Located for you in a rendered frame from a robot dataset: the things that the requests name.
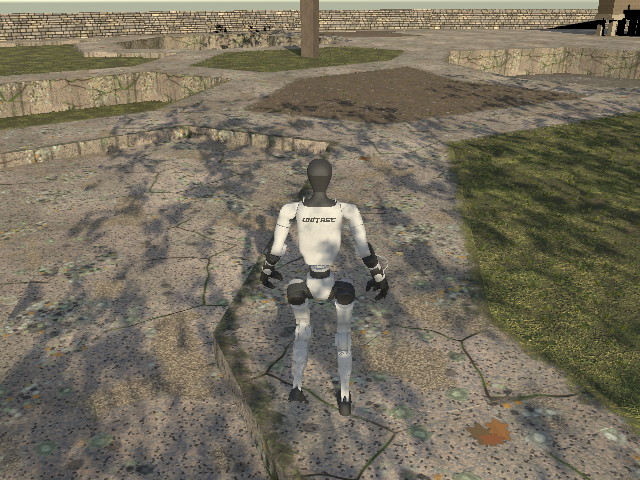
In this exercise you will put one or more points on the robot right hand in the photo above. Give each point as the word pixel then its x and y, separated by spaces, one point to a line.
pixel 383 285

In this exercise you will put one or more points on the right robot upper arm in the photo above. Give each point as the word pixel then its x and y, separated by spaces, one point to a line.
pixel 352 213

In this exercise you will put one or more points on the robot left hand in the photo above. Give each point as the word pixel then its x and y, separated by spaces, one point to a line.
pixel 264 278

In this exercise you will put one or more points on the right robot forearm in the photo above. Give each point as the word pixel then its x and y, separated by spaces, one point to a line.
pixel 373 265

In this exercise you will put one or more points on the robot left thigh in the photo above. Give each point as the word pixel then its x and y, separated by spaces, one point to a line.
pixel 297 297

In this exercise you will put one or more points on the humanoid robot head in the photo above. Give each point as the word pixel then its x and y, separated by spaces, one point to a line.
pixel 319 172

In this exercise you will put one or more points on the left robot upper arm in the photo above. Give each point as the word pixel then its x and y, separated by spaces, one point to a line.
pixel 287 212

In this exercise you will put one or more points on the left robot forearm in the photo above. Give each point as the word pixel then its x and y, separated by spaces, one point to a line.
pixel 270 261

